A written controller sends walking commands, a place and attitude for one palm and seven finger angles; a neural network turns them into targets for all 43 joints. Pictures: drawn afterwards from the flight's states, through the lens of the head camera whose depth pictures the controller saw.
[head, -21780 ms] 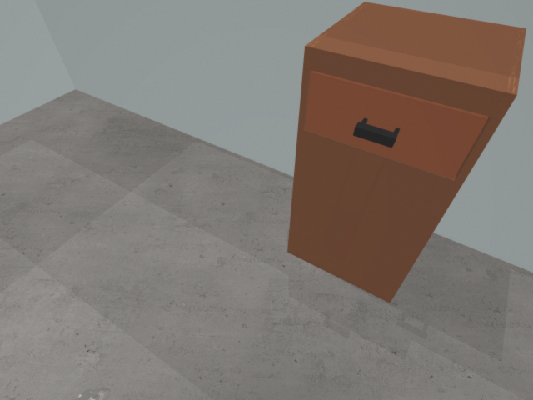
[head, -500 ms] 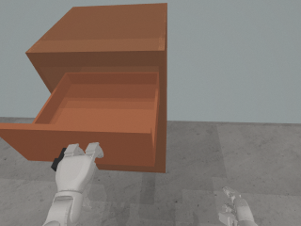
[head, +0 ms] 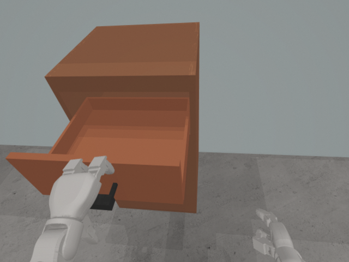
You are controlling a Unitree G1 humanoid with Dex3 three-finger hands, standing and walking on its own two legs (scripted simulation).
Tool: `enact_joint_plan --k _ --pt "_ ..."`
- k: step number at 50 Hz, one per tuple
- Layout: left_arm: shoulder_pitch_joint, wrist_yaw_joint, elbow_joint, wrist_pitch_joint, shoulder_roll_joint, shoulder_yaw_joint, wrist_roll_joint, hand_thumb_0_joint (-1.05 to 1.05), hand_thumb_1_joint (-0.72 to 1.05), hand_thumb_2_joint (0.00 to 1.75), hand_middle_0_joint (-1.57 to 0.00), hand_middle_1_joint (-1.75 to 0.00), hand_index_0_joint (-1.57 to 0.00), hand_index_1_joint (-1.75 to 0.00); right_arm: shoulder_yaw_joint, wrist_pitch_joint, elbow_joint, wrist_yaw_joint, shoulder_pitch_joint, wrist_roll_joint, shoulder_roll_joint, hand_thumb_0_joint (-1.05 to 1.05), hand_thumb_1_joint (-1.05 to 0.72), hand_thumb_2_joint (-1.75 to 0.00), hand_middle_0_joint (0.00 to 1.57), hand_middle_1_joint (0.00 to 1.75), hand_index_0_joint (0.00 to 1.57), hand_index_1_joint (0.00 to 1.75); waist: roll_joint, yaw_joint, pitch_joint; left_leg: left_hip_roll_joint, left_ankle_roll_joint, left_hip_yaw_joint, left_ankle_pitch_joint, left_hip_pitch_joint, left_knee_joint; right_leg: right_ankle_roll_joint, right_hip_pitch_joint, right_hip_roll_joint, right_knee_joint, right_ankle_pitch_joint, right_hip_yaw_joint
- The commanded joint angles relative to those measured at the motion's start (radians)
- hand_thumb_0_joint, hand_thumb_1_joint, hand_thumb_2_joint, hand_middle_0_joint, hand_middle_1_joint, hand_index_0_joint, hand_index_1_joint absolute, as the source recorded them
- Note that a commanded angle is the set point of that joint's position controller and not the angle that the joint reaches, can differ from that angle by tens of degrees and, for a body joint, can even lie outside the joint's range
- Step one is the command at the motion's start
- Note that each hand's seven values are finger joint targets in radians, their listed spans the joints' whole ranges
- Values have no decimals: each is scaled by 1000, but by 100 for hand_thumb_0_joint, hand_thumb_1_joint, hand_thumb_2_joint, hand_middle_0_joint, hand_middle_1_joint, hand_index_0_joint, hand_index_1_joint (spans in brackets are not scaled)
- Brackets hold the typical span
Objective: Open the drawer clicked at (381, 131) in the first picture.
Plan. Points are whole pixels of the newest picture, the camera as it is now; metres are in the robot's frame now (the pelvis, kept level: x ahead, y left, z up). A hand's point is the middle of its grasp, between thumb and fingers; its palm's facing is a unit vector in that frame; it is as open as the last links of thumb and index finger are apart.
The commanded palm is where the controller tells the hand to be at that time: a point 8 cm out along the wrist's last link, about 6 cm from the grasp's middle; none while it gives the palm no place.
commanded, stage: lift the hand off the handle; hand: left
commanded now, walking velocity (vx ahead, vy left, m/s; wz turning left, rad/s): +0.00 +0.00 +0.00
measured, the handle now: (95, 193) +0.26 +0.25 +0.01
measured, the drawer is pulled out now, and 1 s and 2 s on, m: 0.28 0.28 0.28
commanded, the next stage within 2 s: draw the hand back to the body in 0.66 s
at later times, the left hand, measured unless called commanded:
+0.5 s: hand (83, 175) +0.23 +0.21 +0.14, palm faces +0.14 -0.11 -0.98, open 13.9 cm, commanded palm +0.18 +0.22 +0.20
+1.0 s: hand (73, 176) +0.21 +0.23 +0.16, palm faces +0.15 -0.08 -0.99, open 13.9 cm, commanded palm +0.17 +0.23 +0.21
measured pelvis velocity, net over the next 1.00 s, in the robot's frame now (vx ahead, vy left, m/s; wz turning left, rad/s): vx -0.01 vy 0.00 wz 0.01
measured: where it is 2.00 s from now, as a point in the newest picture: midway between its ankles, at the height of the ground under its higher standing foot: outside the picture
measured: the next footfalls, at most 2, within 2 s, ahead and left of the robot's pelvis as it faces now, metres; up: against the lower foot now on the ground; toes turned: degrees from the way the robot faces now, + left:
none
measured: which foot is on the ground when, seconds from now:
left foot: down 0.00-1.00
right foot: down 0.00-1.00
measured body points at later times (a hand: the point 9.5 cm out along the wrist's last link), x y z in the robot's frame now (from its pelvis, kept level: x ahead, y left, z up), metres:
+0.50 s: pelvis +0.00 +0.01 +0.01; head -0.02 -0.04 +0.46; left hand +0.21 +0.22 +0.20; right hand +0.23 -0.18 -0.08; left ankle -0.01 +0.13 -0.73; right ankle +0.00 -0.11 -0.73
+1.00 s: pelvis -0.01 +0.00 +0.01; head -0.03 -0.05 +0.46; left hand +0.20 +0.23 +0.21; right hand +0.22 -0.19 -0.08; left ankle -0.01 +0.13 -0.73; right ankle +0.00 -0.11 -0.73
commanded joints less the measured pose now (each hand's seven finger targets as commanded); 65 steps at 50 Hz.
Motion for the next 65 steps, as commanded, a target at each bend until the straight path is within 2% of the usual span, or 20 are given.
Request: enact_joint_plan --k 1,16,17,21,22,23,26,31,32,35,36,37,41,42,46,49,51,57,61,65 --pt "-158 22 -272 -15 160 120 0 0 -50 30 -30 -120 -30 -120 -16 -43 -170 2 -188 7 -76 0 -90 -90 20 30 20 30 -42 0 -110 -20 24 21 290 65 -78 -13 80 6 -132 257 8" --pt "-253 -104 -337 37 243 174 -62 0 -50 30 -30 -120 -30 -120 4 -24 -177 3 -232 31 -85 0 -90 -90 20 30 20 30 -47 8 -113 -6 25 16 321 119 -160 -5 186 2 -193 279 -9" --pt "-270 -115 -343 35 197 122 -50 0 -50 30 -30 -120 -30 -120 14 -27 -176 10 -222 24 -75 0 -90 -90 20 30 20 30 -56 8 -125 -11 30 23 330 120 -161 -2 185 -8 -190 271 -26" --pt "-312 -130 -367 40 261 181 -67 0 -50 30 -30 -120 -30 -120 10 -17 -177 11 -241 35 -87 0 -90 -90 20 30 20 30 -20 9 -92 -1 22 15 309 117 -186 -6 195 4 -206 250 -17" --pt "-341 -135 -367 38 222 138 -51 0 -50 30 -30 -120 -30 -120 20 -24 -175 17 -230 26 -74 0 -90 -90 20 30 20 30 -46 14 -126 -8 27 19 322 125 -186 -5 204 -7 -200 247 -32" --pt "-307 -134 -326 42 252 172 -59 0 -50 30 -30 -120 -30 -120 7 -16 -156 15 -222 30 -77 0 -90 -90 20 30 20 30 -48 8 -87 -6 25 18 326 126 -195 -7 200 2 -214 258 -19" --pt "-339 -140 -372 56 297 226 -83 0 -50 30 -30 -120 -30 -120 11 -16 -175 22 -250 41 -86 0 -90 -90 20 30 20 30 -14 22 -119 -2 19 14 325 120 -197 -8 233 3 -206 269 -12" --pt "-288 -179 -339 86 256 196 -111 0 -50 30 -30 -120 -30 -120 10 -8 -175 37 -253 52 -88 0 -90 -90 20 30 20 30 -36 13 -78 -1 16 24 322 104 -209 -4 226 5 -212 275 -16" --pt "-282 -193 -327 91 200 135 -97 0 -50 30 -30 -120 -30 -120 18 -8 -176 44 -245 45 -77 0 -90 -90 20 30 20 30 -61 15 -79 -9 22 32 325 106 -207 -1 222 -4 -213 264 -29" --pt "-304 -206 -355 89 210 118 -89 0 -50 30 -30 -120 -30 -120 14 6 -183 40 -253 47 -91 0 -90 -90 20 30 20 30 -62 2 -46 -7 24 33 276 101 -223 4 197 -1 -230 218 -27" --pt "-345 -203 -379 82 238 150 -104 0 -50 30 -30 -120 -30 -120 17 -1 -191 38 -265 56 -91 0 -90 -90 20 30 20 30 -34 -4 -46 4 21 27 230 86 -224 1 200 5 -225 178 -21" --pt "-384 -202 -375 72 206 106 -71 0 -50 30 -30 -120 -30 -120 27 -10 -192 40 -255 43 -80 0 -90 -90 20 30 20 30 -53 6 -87 -8 28 31 244 100 -216 0 205 -5 -225 166 -27" --pt "-406 -162 -354 34 341 246 -62 0 -50 30 -30 -120 -30 -120 17 -13 -178 17 -246 40 -92 0 -90 -90 20 30 20 30 -37 16 -101 -3 27 22 215 111 -210 -2 212 1 -238 147 -1" --pt "-402 -157 -338 23 299 212 -40 0 -50 30 -30 -120 -30 -120 25 -23 -176 21 -236 28 -74 0 -90 -90 20 30 20 30 -60 29 -147 -14 27 25 251 119 -199 -4 227 -10 -227 162 -10" --pt "-320 -141 -328 11 320 276 -109 0 -50 30 -30 -120 -30 -120 10 -30 -167 21 -236 41 -86 0 -90 -90 20 30 20 30 -16 21 -117 -14 18 21 273 124 -195 -4 222 -2 -232 221 6" --pt "-274 -159 -286 22 266 221 -121 0 -50 30 -30 -120 -30 -120 7 -24 -156 23 -224 39 -89 0 -90 -90 20 30 20 30 -46 8 -31 -18 20 29 250 99 -208 3 182 -6 -248 192 -10" --pt "-281 -170 -307 28 326 278 -137 0 -50 30 -30 -120 -30 -120 8 -32 -169 19 -239 50 -100 0 -90 -90 20 30 20 30 -31 7 -46 -12 19 25 223 92 -203 3 188 -3 -242 173 4" --pt "-264 -184 -357 -2 292 233 -114 0 -50 30 -30 -120 -30 -120 16 -46 -187 10 -222 37 -94 0 -90 -90 20 30 20 30 -61 7 -81 -16 28 30 218 108 -188 11 178 -17 -241 141 -18" --pt "-241 -147 -390 -46 377 334 -131 0 -50 30 -30 -120 -30 -120 6 -58 -184 -9 -212 37 -109 0 -90 -90 20 30 20 30 -23 11 -84 -8 21 19 210 118 -183 6 176 -12 -245 150 -3" --pt "-151 -122 -359 -60 377 373 -130 0 -50 30 -30 -120 -30 -120 -3 -58 -175 -6 -190 26 -105 0 -90 -90 20 30 20 30 -56 29 -92 -19 20 20 267 116 -170 5 190 -19 -232 220 -1"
